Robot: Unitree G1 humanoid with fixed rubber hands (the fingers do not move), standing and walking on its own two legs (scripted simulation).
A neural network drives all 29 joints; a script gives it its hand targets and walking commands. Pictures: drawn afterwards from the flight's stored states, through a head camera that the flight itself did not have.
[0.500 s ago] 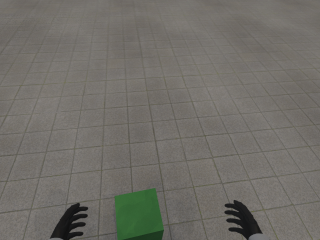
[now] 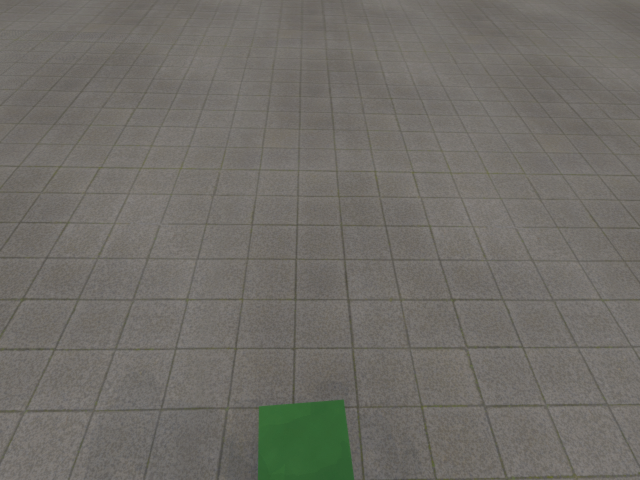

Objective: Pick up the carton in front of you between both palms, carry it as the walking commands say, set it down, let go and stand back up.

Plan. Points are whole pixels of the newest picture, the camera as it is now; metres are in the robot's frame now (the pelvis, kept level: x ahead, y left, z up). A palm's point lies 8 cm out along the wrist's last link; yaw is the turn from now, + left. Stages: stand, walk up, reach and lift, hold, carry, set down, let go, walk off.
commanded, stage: stand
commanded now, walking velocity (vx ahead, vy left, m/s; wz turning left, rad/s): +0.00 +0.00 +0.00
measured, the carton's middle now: (304, 461) +0.32 +0.02 -0.63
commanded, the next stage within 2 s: none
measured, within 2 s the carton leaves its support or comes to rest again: neither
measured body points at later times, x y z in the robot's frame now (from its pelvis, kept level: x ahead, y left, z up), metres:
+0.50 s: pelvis +0.00 +0.00 +0.00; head +0.00 +0.01 +0.45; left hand +0.02 +0.28 -0.13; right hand +0.10 -0.25 -0.12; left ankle -0.01 +0.11 -0.72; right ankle -0.11 -0.12 -0.72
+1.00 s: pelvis -0.02 +0.00 +0.00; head -0.01 +0.01 +0.45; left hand -0.05 +0.26 -0.14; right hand +0.07 -0.25 -0.13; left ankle -0.01 +0.11 -0.72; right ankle -0.11 -0.12 -0.72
